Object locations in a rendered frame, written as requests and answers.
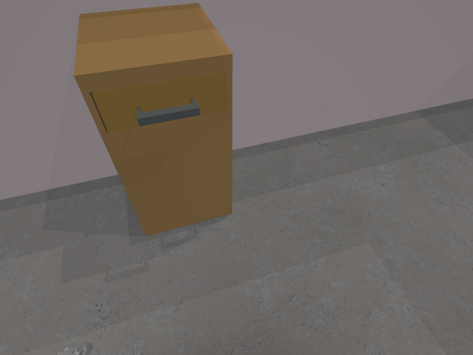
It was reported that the drawer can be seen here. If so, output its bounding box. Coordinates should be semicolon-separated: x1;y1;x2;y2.
92;72;225;133

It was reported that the cabinet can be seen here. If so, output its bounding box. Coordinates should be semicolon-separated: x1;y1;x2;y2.
74;3;233;236

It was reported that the handle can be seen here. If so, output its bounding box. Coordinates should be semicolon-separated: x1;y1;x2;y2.
136;98;200;126

